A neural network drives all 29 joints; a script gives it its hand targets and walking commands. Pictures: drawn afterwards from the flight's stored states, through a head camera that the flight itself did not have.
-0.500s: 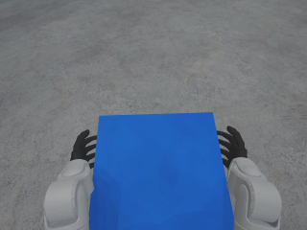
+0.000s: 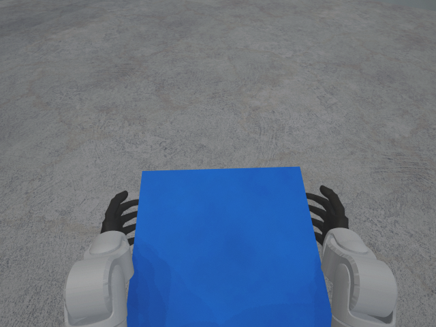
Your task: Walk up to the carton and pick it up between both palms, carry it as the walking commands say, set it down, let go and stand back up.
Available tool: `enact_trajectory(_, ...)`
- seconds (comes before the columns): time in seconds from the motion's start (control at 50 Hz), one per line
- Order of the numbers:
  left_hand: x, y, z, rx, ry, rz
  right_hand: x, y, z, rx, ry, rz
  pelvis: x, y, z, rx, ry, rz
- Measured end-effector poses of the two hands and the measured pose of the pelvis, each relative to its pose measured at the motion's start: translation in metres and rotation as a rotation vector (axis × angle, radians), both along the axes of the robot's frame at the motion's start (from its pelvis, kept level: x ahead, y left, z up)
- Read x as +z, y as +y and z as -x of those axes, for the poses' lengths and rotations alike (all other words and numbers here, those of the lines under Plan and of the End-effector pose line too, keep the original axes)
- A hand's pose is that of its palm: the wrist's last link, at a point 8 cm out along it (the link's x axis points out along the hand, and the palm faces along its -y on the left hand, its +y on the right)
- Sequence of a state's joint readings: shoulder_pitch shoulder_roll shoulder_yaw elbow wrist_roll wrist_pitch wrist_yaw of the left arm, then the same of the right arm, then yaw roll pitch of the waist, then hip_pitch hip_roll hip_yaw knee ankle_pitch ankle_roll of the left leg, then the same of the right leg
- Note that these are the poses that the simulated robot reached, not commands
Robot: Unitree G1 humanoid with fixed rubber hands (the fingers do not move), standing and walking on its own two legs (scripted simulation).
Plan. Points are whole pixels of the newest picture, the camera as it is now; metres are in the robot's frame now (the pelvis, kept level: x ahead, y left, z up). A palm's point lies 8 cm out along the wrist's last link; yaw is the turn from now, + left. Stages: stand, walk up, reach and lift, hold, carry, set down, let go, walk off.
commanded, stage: carry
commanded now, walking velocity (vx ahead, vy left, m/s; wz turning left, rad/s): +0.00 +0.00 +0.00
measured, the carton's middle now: (223, 254) +0.25 +0.00 +0.00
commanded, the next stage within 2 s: none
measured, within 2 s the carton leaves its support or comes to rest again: neither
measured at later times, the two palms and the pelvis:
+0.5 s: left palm (172, 265) +0.19 +0.08 +0.10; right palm (410, 258) +0.20 -0.26 +0.11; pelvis -0.04 -0.09 +0.00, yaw +0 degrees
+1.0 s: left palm (164, 266) +0.19 +0.09 +0.10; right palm (405, 264) +0.19 -0.25 +0.11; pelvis -0.05 -0.08 +0.01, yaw +1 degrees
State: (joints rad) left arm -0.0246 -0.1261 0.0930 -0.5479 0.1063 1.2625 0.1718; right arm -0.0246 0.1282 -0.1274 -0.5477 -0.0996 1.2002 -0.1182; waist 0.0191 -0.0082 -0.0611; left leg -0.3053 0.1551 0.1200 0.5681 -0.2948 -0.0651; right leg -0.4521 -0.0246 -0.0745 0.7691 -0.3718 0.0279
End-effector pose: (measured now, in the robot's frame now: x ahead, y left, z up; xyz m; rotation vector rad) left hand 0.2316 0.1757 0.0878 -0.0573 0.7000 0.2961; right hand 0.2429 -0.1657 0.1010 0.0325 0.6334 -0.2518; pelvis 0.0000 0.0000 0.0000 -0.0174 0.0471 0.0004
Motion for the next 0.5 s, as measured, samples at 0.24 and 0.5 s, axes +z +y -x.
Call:
enact_trajectory(0.24,0.007,-0.087,0.011,-0.061,0.007,-0.050,-0.006,-0.088,0.028,-0.065,0.008,-0.055,0.003,-0.070,0.020,0.000,0.004,-0.039)
enact_trajectory(0.5,0.015,-0.096,0.044,0.005,-0.025,-0.023,0.010,-0.096,0.041,0.001,-0.023,-0.027,0.005,-0.095,0.038,0.006,-0.008,-0.028)
